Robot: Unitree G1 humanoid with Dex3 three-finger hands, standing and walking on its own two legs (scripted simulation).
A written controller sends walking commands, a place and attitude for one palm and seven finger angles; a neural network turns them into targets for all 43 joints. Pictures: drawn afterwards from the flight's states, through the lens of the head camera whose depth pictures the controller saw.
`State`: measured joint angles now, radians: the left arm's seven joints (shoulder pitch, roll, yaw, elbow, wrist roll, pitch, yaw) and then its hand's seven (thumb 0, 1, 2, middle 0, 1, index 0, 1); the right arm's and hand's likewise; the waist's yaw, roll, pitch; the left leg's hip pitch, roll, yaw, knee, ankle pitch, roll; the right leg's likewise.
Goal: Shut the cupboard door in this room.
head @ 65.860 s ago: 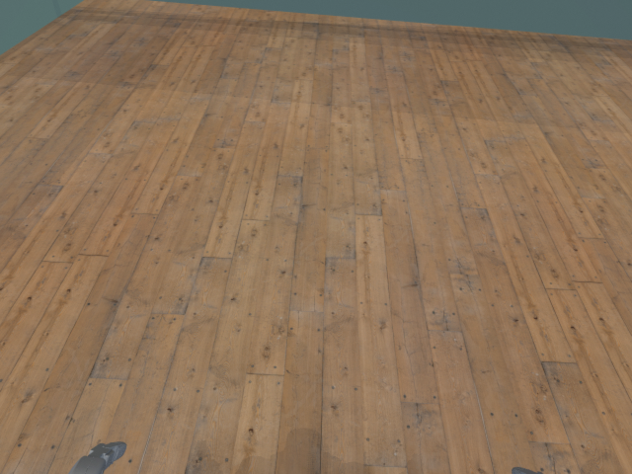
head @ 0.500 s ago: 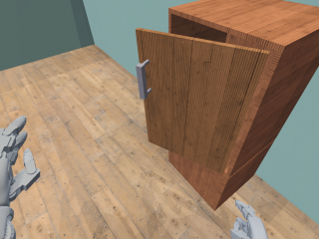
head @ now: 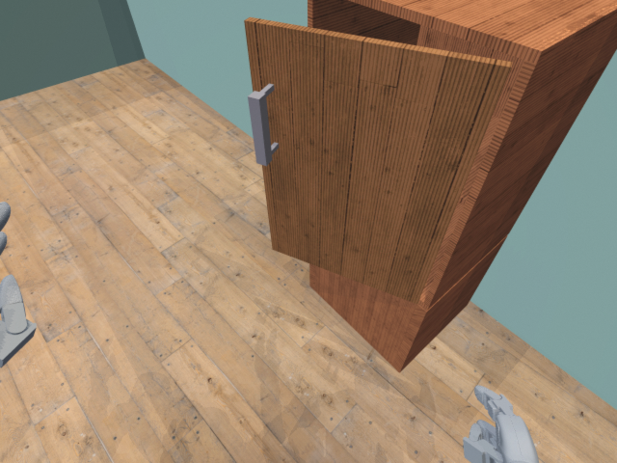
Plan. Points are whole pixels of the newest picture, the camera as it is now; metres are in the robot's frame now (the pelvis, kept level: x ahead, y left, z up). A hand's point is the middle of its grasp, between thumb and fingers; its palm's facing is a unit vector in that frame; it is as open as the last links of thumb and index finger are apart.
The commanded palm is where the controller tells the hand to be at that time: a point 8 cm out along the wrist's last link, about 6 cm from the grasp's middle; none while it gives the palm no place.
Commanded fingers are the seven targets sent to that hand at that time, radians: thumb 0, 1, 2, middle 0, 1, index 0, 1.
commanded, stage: step back with the hand held close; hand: left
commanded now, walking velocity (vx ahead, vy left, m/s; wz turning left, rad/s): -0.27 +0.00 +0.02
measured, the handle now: (266, 125) +0.67 +0.12 +0.09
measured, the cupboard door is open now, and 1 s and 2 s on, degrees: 24 24 24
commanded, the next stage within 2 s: stop stepping back and stand still in 0.86 s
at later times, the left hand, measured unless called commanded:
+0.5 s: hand out of the picture +0.09 +0.28 +0.18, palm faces +0.53 -0.73 -0.43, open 7.4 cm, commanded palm +0.03 +0.31 +0.18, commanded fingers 0.00 0.90 0.90 -0.20 -0.30 -0.20 -0.30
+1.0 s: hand out of the picture -0.08 +0.31 +0.19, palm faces +0.68 -0.63 -0.37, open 7.4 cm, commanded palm -0.12 +0.33 +0.18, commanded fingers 0.00 0.90 0.90 -0.20 -0.30 -0.20 -0.30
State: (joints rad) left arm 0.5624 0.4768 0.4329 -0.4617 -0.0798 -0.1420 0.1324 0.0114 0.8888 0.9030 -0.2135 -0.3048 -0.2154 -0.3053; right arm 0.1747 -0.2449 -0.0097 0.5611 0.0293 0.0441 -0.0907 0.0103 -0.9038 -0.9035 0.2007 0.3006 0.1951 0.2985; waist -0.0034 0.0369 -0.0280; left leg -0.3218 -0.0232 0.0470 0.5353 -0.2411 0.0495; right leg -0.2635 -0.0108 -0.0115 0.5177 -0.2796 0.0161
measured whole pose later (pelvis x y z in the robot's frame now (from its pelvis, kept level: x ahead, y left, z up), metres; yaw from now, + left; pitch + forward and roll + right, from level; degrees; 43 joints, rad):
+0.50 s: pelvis -0.09 +0.00 -0.01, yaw +4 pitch +0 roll -2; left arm 0.51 0.42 0.45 -0.52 -0.03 -0.26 0.18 0.01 0.89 0.90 -0.21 -0.30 -0.21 -0.31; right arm 0.24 -0.23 0.01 0.61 0.00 -0.07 -0.07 0.01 -0.90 -0.90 0.20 0.30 0.20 0.30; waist 0.01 0.00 0.00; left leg -0.49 0.00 0.04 0.67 -0.28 0.04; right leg -0.40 0.01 -0.03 0.60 -0.20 0.01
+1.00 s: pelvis -0.21 +0.01 -0.02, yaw +9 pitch -1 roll +1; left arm 0.50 0.42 0.48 -0.60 -0.02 -0.22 0.17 0.01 0.89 0.90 -0.21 -0.30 -0.22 -0.31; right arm 0.20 -0.19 -0.02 0.67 -0.01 -0.03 -0.05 0.01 -0.90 -0.90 0.20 0.30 0.20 0.30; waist 0.08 -0.09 -0.02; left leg -0.49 0.01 0.06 1.05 -0.49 -0.04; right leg -0.50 -0.05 0.09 0.61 -0.13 0.02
